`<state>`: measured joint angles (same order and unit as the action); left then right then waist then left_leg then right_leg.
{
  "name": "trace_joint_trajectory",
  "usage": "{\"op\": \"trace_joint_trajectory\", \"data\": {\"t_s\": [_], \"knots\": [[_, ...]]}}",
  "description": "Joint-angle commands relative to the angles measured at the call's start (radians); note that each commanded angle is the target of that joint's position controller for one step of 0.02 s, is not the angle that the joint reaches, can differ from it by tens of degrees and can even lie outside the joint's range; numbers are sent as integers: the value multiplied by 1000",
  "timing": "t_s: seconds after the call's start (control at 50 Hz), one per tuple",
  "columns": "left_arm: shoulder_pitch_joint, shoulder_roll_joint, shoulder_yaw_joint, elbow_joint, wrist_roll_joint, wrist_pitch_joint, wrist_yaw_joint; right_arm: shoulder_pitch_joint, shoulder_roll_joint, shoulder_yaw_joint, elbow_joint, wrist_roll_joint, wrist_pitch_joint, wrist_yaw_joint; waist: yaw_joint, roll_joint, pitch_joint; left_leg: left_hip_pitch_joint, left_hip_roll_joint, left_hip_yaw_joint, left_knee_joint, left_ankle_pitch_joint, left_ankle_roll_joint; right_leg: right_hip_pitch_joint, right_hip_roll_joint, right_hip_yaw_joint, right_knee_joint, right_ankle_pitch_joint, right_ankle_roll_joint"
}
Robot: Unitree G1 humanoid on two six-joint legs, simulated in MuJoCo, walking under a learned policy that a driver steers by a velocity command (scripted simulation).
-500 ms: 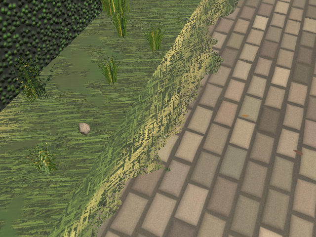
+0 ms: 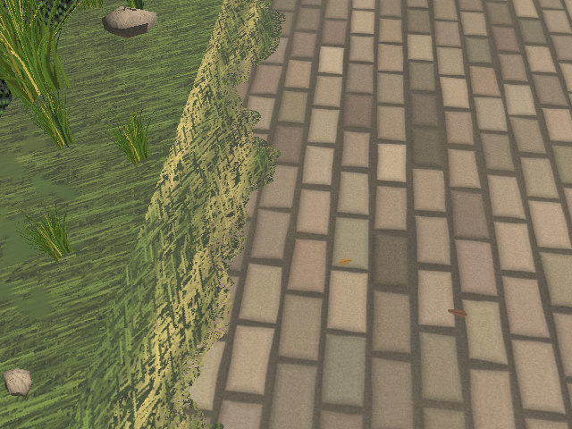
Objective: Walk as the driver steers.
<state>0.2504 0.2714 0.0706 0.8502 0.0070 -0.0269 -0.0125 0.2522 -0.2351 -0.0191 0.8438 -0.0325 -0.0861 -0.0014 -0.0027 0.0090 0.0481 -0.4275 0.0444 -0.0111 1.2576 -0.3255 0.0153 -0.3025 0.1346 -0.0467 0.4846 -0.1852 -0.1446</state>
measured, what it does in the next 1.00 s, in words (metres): walks ahead: left foot, then right foot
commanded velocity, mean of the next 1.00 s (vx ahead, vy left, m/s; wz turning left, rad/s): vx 0.50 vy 0.00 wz -0.26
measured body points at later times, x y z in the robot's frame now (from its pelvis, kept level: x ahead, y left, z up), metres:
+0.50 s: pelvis +0.27 +0.04 +0.00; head +0.30 +0.04 +0.45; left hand +0.39 +0.30 -0.13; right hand +0.36 -0.25 -0.09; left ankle +0.35 +0.12 -0.73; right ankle +0.13 -0.04 -0.65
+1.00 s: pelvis +0.49 -0.08 +0.01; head +0.51 -0.10 +0.46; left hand +0.68 +0.14 -0.09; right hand +0.45 -0.34 -0.14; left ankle +0.46 +0.07 -0.65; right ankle +0.49 -0.16 -0.73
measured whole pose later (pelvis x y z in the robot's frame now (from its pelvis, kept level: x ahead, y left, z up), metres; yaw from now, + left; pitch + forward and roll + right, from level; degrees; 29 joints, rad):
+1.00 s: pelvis +0.49 -0.08 +0.01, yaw -13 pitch +1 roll +1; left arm 0.21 0.22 0.02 0.78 0.03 -0.08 0.00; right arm 0.37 -0.26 -0.05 0.89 -0.02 -0.03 0.02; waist -0.03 0.03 0.01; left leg -0.41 0.02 0.00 1.07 -0.34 0.07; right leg -0.25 0.00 -0.11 0.43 -0.19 -0.05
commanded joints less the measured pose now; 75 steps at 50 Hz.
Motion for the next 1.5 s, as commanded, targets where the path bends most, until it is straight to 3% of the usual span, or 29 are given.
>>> {"op": "trace_joint_trajectory", "data": {"t_s": [0.02, 0.14, 0.26, 0.32, 0.36, 0.38, 0.4, 0.42, 0.46, 0.5, 0.58, 0.74, 0.8, 0.84, 0.86, 0.88, 0.9, 0.94, 0.98, 1.06, 1.24, 1.3, 1.34, 1.36, 1.38, 1.4, 1.42, 1.46, 1.5], "knots": [[59, 111, 23, -35, -7, -30, 4, 64, -84, -15, -66, -23, 30, 6, -33, -9, -41, -137, 50, -21, -86, 9, -36, 101, -278, 333, -255, 349, -168], [155, 142, 33, -26, -12, -32, 5, -162, -83, -11, -150, -13, 46, 17, 39, -61, -16, -225, 43, 10, -395, 240, -78, 132, -211, 314, -268, 299, -97], [235, 157, 37, -29, 6, -25, 16, -327, -94, -1, -214, 0, 29, 24, 105, -81, -18, -233, -13, -1, -603, 281, -60, 279, -240, 391, -179, 397, -83], [172, 181, 42, -55, 12, -27, 25, -253, -128, -9, -209, 7, 14, 20, 47, -97, -30, -49, -43, -21, -714, 210, -25, 246, -256, 435, -114, 443, -42], [122, 188, 41, -66, 5, -37, 14, -35, -176, -31, -147, 4, -3, 2, -61, -49, -124, 273, -62, -17, -809, 190, 18, 162, -184, 398, 113, 526, 3], [127, 130, 24, -87, -8, -47, 4, 116, -245, -49, -136, -16, -13, -16, -118, 52, -260, 502, 123, -197, -845, 16, 68, 57, -119, 324, 368, 340, 30], [229, 39, 4, -119, -37, -45, 5, 144, -330, -70, -147, -34, 0, -25, -67, 270, -363, 731, 392, -633, -935, -94, 172, -246, 35, 187, 641, -314, 65], [244, 119, 9, -97, 1, -33, 13, 106, -276, -69, -141, -15, 13, -18, -36, 206, -313, 651, 396, -773, -970, -190, 208, -349, -41, 173, 752, -345, 55], [136, 111, 7, -88, 19, -25, -1, 12, -131, -37, -144, -4, 13, -6, -22, 20, -101, 413, 288, -479, -1006, -78, 175, -330, -114, 163, 727, -178, 65], [110, 84, 2, -91, 34, -11, -18, 16, -102, -26, -114, -1, 2, -3, 0, 81, -45, 304, 191, -285, -1047, 121, 130, -277, -144, 154, 658, -142, 79], [73, 68, -7, -106, 37, 3, -29, 70, -126, -36, -64, 15, -31, 14, 18, 98, -53, 301, 191, -174, -1075, 335, 171, -300, -139, 148, 595, -96, 102], [-217, 28, -49, -194, 27, -16, -42, 169, -161, -48, 11, 23, -13, 22, -37, 91, -2, 265, 149, -67, -1088, 389, 160, -183, -171, 2, 164, 66, 128], [-190, 53, -42, -193, 24, -30, -25, 181, -194, -58, 28, 19, 0, 19, -12, 84, -8, 301, 181, -119, -1009, 431, 149, -92, -149, -2, 80, 15, 109], [3, 95, -20, -124, 43, -51, -4, 185, -169, -52, 36, 25, 4, 17, 70, 10, -101, 245, 105, -69, -757, 508, 113, 197, -138, 17, -30, 23, 79], [175, 173, 1, -103, 67, -61, 12, 163, -120, -37, -1, 31, 0, 19, 147, -107, -235, 102, 38, -13, -480, 287, 86, 418, -354, 241, -79, -125, 30], [215, 280, 28, -100, 63, -49, 20, 256, -17, -16, -32, 52, 2, 14, 110, -322, -325, -187, -99, 59, -193, -205, 56, 594, -601, 620, -198, -221, -63], [176, 207, 18, -104, 35, -39, 21, 217, -131, -44, -5, 25, 21, 4, 112, -168, -247, -252, -52, -28, -86, -190, 72, 485, -576, 649, -231, -308, -74], [42, 86, -15, -111, 25, -49, 13, 143, -106, -49, -9, 26, 28, 17, 46, -104, -69, -232, 16, -48, -118, -32, 73, 292, -472, 386, -279, -152, -26], [18, 47, -25, -100, 18, -62, 18, 150, -89, -53, 5, 7, 51, 29, 6, -124, -30, -178, 37, -37, -146, 21, 52, 208, -409, 226, -312, 6, 13], [69, 58, -14, -60, 8, -88, 21, 64, -56, -53, -26, 0, 75, 48, -9, -91, -18, -246, 44, -21, -148, 126, 29, 224, -404, 86, -334, 224, -2], [163, 91, -3, 18, 14, -78, 30, -239, -36, -27, -142, -4, 75, 82, 40, -81, 58, -211, 25, 99, -548, 301, 57, 284, -401, -130, -325, 355, 15], [182, 118, 3, 40, 16, -62, 37, -250, -54, -32, -157, -9, 76, 77, 31, -85, 42, -140, -28, 153, -615, 189, 108, 374, -413, -181, -214, 638, 32], [180, 153, 12, 49, 18, -44, 42, -149, -79, -46, -134, -11, 73, 65, -17, -106, -32, -3, -104, 185, -637, 79, 155, 409, -413, -209, -5, 914, 40], [174, 165, 15, 46, 16, -34, 42, -29, -100, -60, -98, -13, 65, 56, -69, -93, -105, 147, -141, 178, -690, 75, 183, 370, -406, -220, 183, 892, 49], [163, 158, 11, 28, 17, -31, 40, 141, -159, -87, -45, -24, 58, 40, -146, -28, -201, 403, -95, 69, -751, 58, 227, 197, -383, -226, 454, 664, 81], [213, 28, -18, -41, 6, -37, 20, 154, -290, -120, -52, -23, 60, 24, -85, 215, -304, 746, 231, -429, -781, 21, 366, -250, -232, -207, 828, -184, 143], [89, 106, -1, -87, 9, -51, 14, 186, -306, -124, -73, 12, 75, 18, -133, 138, -367, 782, 313, -774, -961, 31, 429, -421, -112, 10, 988, -355, 162], [2, 94, -11, -109, 1, -75, 10, 93, -224, -104, -52, 25, 76, 2, -74, 8, -115, 544, 249, -477, -985, 225, 348, -461, -226, 71, 854, -160, 140], [44, 87, -10, -90, 28, -53, 13, 14, -160, -84, -59, 32, 61, 0, 12, -24, -51, 342, 151, -327, -1008, 411, 290, -314, -259, 79, 724, -140, 154]]}}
